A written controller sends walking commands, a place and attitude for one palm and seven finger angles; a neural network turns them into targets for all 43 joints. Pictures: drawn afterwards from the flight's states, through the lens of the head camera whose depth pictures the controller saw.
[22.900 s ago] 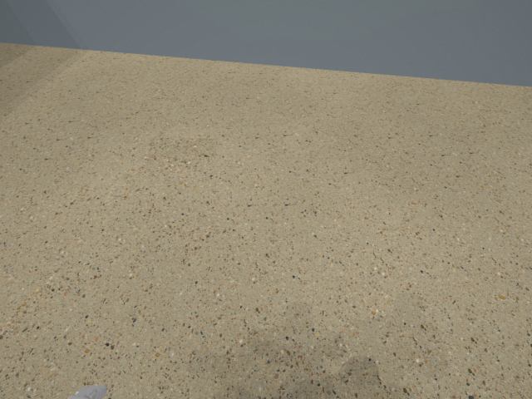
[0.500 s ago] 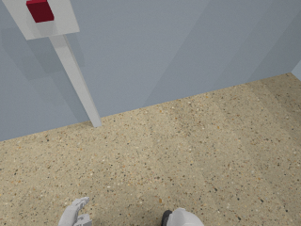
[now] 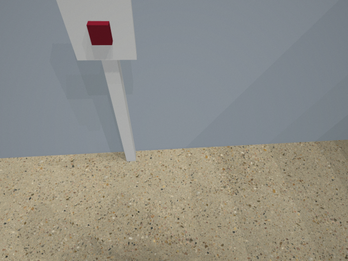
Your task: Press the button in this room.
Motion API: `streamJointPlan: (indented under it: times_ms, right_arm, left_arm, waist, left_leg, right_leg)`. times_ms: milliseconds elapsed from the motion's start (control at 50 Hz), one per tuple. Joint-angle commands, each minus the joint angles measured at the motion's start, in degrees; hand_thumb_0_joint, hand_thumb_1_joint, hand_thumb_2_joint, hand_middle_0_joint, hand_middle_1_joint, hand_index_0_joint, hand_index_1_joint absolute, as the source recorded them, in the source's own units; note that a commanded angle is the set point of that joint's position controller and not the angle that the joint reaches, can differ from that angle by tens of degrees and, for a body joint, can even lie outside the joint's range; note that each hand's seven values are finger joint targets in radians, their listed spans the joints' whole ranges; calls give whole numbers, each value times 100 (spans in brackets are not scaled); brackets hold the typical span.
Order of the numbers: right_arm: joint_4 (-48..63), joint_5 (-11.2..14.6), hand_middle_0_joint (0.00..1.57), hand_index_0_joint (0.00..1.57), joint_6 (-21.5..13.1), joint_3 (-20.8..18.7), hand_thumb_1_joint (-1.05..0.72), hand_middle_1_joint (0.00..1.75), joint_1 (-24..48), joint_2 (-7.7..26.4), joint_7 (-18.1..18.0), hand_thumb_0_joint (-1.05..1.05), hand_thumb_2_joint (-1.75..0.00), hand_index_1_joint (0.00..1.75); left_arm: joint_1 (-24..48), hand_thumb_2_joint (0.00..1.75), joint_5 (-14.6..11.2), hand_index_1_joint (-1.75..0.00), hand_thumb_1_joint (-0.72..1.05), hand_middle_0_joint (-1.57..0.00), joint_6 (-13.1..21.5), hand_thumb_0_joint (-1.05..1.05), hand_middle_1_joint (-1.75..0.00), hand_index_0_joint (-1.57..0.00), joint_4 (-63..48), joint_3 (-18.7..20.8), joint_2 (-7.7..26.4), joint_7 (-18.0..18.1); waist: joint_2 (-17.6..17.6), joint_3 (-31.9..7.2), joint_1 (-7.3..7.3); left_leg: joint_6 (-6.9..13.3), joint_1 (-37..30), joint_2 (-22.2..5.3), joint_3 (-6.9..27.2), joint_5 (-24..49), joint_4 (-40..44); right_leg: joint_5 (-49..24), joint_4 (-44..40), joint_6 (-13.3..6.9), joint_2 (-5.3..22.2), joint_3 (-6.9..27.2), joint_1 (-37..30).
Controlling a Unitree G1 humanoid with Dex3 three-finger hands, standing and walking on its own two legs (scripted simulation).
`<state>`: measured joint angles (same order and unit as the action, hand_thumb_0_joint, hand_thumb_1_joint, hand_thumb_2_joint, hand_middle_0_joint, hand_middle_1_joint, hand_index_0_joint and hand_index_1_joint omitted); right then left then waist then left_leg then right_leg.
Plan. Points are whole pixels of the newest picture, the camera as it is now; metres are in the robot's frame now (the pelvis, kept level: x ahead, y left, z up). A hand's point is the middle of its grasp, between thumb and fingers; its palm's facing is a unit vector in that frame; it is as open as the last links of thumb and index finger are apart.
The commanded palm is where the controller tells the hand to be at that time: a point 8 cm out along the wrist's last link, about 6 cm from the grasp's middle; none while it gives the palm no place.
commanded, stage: turn to face it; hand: left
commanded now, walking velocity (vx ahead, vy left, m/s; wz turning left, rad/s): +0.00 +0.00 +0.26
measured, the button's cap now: (100, 32) +0.74 +0.31 +0.13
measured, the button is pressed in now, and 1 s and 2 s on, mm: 0 0 0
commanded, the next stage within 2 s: take the last steps up to it in 0.14 s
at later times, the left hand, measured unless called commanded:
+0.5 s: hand out of the picture +0.03 +0.15 -0.15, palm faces +0.17 -0.96 -0.24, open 7.4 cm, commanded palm none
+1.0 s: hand out of the picture +0.03 +0.20 -0.17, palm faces +0.20 -0.97 -0.16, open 7.4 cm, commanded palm none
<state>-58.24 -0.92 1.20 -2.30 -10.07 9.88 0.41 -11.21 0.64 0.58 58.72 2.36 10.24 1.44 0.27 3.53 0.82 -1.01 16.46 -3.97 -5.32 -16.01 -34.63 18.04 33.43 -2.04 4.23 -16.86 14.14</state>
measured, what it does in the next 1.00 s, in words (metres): walks ahead: right foot, then left foot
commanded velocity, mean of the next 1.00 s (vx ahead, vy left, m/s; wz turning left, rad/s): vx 0.22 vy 0.01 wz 0.09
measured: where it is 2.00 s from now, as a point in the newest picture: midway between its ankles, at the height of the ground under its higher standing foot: outside the picture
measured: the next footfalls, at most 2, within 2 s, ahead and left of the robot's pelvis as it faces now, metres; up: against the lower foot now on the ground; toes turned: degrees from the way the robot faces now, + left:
right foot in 0.40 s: +0.06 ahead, -0.14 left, +0.00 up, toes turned +0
left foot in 0.86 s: +0.16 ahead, +0.16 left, +0.00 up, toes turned +18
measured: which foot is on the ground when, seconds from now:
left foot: down 0.00-0.40, up 0.42-0.84, down 0.86-1.00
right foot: down 0.00-0.00, up 0.02-0.38, down 0.40-0.86, up 0.88-1.00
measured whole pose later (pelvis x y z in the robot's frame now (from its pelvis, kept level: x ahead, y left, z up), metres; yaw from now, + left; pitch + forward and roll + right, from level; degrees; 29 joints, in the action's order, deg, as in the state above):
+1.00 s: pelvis +0.13 +0.05 +0.01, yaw +7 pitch -1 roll +0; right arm -58.4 -1.1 -4.0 -3.8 -10.1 8.8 -0.7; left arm -22.6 1.3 0.2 67.1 2.3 8.3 0.5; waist 1.3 3.0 1.2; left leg 1.7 13.5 -3.2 -10.7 -16.2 -30.5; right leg 24.3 63.2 0.3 6.5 -4.8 23.2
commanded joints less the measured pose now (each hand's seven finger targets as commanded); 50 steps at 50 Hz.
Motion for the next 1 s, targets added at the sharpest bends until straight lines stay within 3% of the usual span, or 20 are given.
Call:
streamJointPlan:
  times_ms: [0,80,220,300,340,360,380,400,420,460,520,640,740,800,820,840,860,880,920,980]
  right_arm:
    - [108,-46,20,20,-126,-191,-90,30,-848,1090,-140,0,-90,30]
    - [126,-13,20,20,-185,-165,-90,30,-399,933,-236,0,-90,30]
    - [32,-9,20,20,-130,-230,-90,30,-446,1017,-199,0,-90,30]
    - [15,-36,20,20,-108,-247,-90,30,-285,1010,-151,0,-90,30]
    - [25,-1,20,20,-102,-248,-90,30,-222,879,-126,0,-90,30]
    - [60,34,20,20,-114,-203,-90,30,-229,611,-107,0,-90,30]
    - [257,44,20,20,-116,-132,-90,30,-182,262,-60,0,-90,30]
    - [433,-26,20,20,-59,-202,-90,30,303,610,-26,0,-90,30]
    - [423,-44,20,20,-51,-227,-90,30,436,623,10,0,-90,30]
    - [146,-65,20,20,-68,-258,-90,30,-80,532,78,0,-90,30]
    - [-15,-60,20,20,-85,-220,-90,30,-329,334,116,0,-90,30]
    - [179,-28,20,20,-128,-188,-90,30,174,248,148,0,-90,30]
    - [330,-4,20,20,-251,-112,-90,30,456,119,165,0,-90,30]
    - [35,-22,20,20,-376,-130,-90,30,-443,275,79,0,-90,30]
    - [-198,-41,20,20,-436,-214,-90,30,-1204,646,1,0,-90,30]
    - [-387,-84,20,20,-457,-375,-90,30,-1909,1262,-77,0,-90,30]
    - [-487,-42,20,20,-388,-387,-90,30,-2202,1414,-89,0,-90,30]
    - [-458,-33,20,20,-375,-381,-90,30,-1989,1344,-135,0,-90,30]
    - [-295,-40,20,20,-403,-239,-90,30,-1246,753,-133,0,-90,30]
    - [-199,-24,20,20,-540,-139,-90,30,-997,406,-165,0,-90,30]
  left_arm:
    - [-74,90,-3,-30,90,-20,-38,0,-30,-20,-398,62,461,38]
    - [-45,90,0,-30,90,-20,-63,0,-30,-20,-192,108,497,-24]
    - [-7,90,-19,-30,90,-20,-154,0,-30,-20,-117,49,425,5]
    - [-423,90,3,-30,90,-20,-65,0,-30,-20,25,-11,333,-56]
    - [-931,90,54,-30,90,-20,19,0,-30,-20,235,-8,410,-89]
    - [-1233,90,110,-30,90,-20,87,0,-30,-20,321,45,684,-72]
    - [-1373,90,146,-30,90,-20,100,0,-30,-20,267,158,1193,-34]
    - [-1509,90,60,-30,90,-20,102,0,-30,-20,185,186,1302,-2]
    - [-1334,90,59,-30,90,-20,148,0,-30,-20,200,169,1141,10]
    - [-856,90,67,-30,90,-20,226,0,-30,-20,107,82,739,-5]
    - [-1156,90,49,-30,90,-20,349,0,-30,-20,183,14,507,-27]
    - [-1705,90,79,-30,90,-20,440,0,-30,-20,489,36,502,-6]
    - [-1833,90,109,-30,90,-20,368,0,-30,-20,666,94,589,0]
    - [-1621,90,64,-30,90,-20,302,0,-30,-20,679,101,532,-1]
    - [-1666,90,47,-30,90,-20,293,0,-30,-20,642,56,332,-23]
    - [-1738,90,13,-30,90,-20,291,0,-30,-20,493,1,15,-70]
    - [-1364,90,65,-30,90,-20,300,0,-30,-20,284,-23,54,-52]
    - [-996,90,57,-30,90,-20,250,0,-30,-20,208,-32,28,-38]
    - [-680,90,79,-30,90,-20,232,0,-30,-20,243,32,55,-122]
    - [-1015,90,96,-30,90,-20,130,0,-30,-20,341,53,-87,-163]
  waist:
    - [-1692,-633,-353]
    - [-679,-658,-125]
    - [-823,-495,-207]
    - [-1018,-499,-61]
    - [-644,-342,159]
    - [266,-217,300]
    - [1762,104,371]
    - [1711,457,597]
    - [1546,852,425]
    - [868,787,15]
    - [749,436,-3]
    - [756,485,168]
    - [917,282,260]
    - [585,-88,-201]
    - [-207,-557,-489]
    - [-1600,-1039,-680]
    - [-1580,-921,-780]
    - [-1515,-654,-757]
    - [-741,222,-455]
    - [-520,169,-113]
  left_leg:
    - [1258,-1215,-1946,2288,4023,1614]
    - [1145,-1526,-1388,1499,4354,1293]
    - [1069,-1169,-1156,1323,3654,1449]
    - [913,-542,-942,1507,1128,1597]
    - [606,273,-592,1358,-587,1243]
    - [327,1011,-83,881,-1222,322]
    - [34,2054,500,182,-1750,-979]
    - [86,2116,167,628,-1645,-1765]
    - [117,2151,58,758,-1168,-2260]
    - [65,1945,-113,645,-373,-2541]
    - [-69,1696,-105,404,248,-2425]
    - [-134,1890,-259,207,330,-1520]
    - [17,1078,-95,-93,-87,-322]
    - [84,-740,148,-428,382,818]
    - [242,-2073,-297,88,457,1066]
    - [742,-3028,-1725,1906,639,1332]
    - [1133,-2811,-2219,2421,366,1807]
    - [1239,-2239,-2299,2572,-101,2036]
    - [1084,-1079,-1890,1818,-115,2317]
    - [873,-525,-1436,860,839,2416]
  right_leg:
    - [1801,1749,535,75,916,1069]
    - [995,2481,559,104,1487,1493]
    - [855,1685,647,16,1426,996]
    - [533,348,563,-162,1176,49]
    - [-145,-793,545,-155,1071,-933]
    - [457,-1463,383,434,1770,-1421]
    - [1751,-2444,-176,1743,3557,-1515]
    - [2690,-2979,-509,2217,4296,-604]
    - [2770,-3121,-557,2083,4343,-142]
    - [1657,-2763,-378,1609,3085,-111]
    - [117,-2533,-209,1202,2077,-440]
    - [-388,-2553,-451,1408,1905,-879]
    - [-989,-2094,-475,1421,1731,-974]
    - [-1367,-1022,-198,1011,1261,-358]
    - [-1263,208,-1,687,1008,325]
    - [703,1676,270,40,559,1574]
    - [1778,2636,208,-92,929,2106]
    - [1608,3382,170,112,1228,2356]
    - [699,3543,173,415,1453,2343]
    - [-33,3187,279,418,1398,1736]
